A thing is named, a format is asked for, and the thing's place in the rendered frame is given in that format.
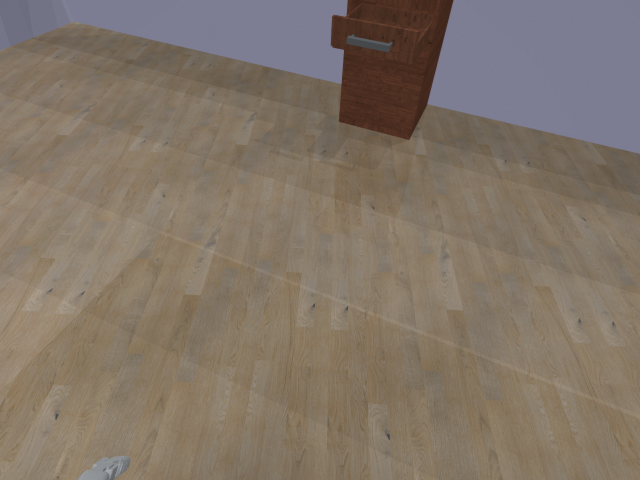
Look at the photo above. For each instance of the drawer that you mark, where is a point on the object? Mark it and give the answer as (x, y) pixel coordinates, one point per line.
(409, 31)

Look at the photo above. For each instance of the cabinet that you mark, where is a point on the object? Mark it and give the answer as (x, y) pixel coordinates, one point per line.
(389, 96)

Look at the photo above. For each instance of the left robot hand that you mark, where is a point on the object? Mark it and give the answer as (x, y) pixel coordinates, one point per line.
(107, 469)

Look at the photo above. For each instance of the handle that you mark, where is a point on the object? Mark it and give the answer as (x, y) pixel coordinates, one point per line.
(381, 46)

